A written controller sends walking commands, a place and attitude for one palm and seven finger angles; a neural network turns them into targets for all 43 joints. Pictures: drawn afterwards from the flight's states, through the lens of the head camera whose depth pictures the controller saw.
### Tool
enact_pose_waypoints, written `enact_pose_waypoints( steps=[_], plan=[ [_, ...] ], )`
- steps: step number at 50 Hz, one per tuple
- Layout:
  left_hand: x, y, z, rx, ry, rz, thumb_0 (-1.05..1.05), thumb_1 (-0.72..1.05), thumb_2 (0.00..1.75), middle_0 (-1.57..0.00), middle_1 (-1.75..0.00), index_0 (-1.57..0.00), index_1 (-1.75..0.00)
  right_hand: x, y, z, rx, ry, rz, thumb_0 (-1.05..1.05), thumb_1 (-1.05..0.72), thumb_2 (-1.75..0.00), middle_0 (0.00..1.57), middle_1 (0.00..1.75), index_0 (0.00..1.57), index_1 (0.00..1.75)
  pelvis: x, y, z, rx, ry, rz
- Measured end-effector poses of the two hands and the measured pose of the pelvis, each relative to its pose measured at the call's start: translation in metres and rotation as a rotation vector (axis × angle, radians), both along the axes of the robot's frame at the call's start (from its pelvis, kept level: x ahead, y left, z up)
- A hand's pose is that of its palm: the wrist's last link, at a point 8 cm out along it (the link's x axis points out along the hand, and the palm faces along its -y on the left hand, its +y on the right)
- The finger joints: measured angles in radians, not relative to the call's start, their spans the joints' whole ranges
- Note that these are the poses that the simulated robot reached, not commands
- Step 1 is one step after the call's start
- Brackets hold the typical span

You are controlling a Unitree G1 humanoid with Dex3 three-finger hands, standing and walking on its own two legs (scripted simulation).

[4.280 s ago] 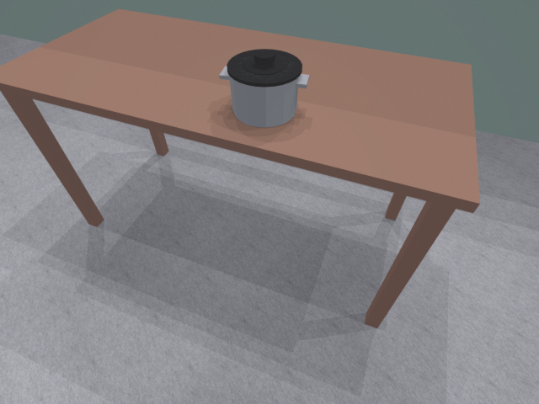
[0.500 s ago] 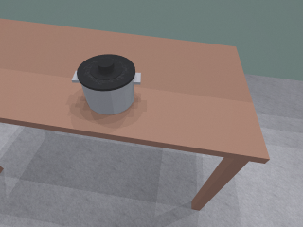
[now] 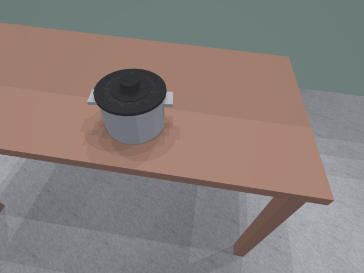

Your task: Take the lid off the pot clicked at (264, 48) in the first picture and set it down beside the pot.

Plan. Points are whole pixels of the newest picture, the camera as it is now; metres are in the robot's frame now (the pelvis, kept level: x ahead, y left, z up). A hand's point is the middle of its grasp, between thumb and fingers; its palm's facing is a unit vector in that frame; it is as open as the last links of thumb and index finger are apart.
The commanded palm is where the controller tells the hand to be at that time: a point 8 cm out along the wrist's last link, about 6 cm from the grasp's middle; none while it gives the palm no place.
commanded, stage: look again from close up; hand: left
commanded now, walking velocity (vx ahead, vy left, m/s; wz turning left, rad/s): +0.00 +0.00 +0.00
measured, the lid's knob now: (129, 82) +0.52 +0.17 +0.13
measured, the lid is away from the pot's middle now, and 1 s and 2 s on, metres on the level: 0.00 0.00 0.00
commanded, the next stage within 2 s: lift the closed hand beside the body in 0.48 s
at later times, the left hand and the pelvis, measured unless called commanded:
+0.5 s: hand out of the picture +0.00 +0.17 -0.18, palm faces +0.03 -0.98 -0.18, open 7.4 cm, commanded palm none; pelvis +0.01 +0.00 +0.00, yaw +0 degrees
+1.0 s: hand out of the picture +0.10 +0.19 -0.03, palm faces +0.22 -0.94 -0.25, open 4.3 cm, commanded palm +0.06 +0.24 +0.00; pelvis -0.04 -0.02 +0.00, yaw +2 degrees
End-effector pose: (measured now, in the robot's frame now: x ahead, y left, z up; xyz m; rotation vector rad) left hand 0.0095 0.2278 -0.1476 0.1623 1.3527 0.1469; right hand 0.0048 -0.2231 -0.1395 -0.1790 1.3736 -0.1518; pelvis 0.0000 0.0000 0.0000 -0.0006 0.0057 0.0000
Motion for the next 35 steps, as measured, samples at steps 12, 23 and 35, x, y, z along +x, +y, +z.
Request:
enact_pose_waypoints(
  steps=[12, 23, 35],
  plan=[
    [-0.002, -0.001, 0.0, -0.004, 0.023, 0.008, 0.01, 0.9, 0.9, -0.19, -0.3, -0.2, -0.3, -0.003, 0.006, -0.001, 0.007, 0.026, -0.014, 0.01, -0.92, -0.89, 0.2, 0.3, 0.2, 0.29, 0.007, 0.002, 0.0, 0.0, -0.002, 0.0],
    [-0.01, -0.006, -0.002, -0.019, 0.034, 0.022, 0.01, 0.9, 0.9, -0.2, -0.3, -0.2, -0.3, -0.003, 0.007, 0.0, 0.004, 0.026, -0.011, 0.01, -0.92, -0.89, 0.2, 0.3, 0.2, 0.29, 0.007, 0.003, 0.001, -0.002, -0.006, 0.005],
    [0.055, 0.017, 0.062, 0.132, -0.404, 0.033, 0.03, 0.94, 0.9, -0.24, -0.34, -0.24, -0.35, 0.031, -0.002, 0.012, 0.009, -0.254, 0.063, 0.02, -0.93, -0.89, 0.2, 0.3, 0.2, 0.29, -0.003, 0.005, -0.001, 0.006, -0.006, 0.036]
  ],
)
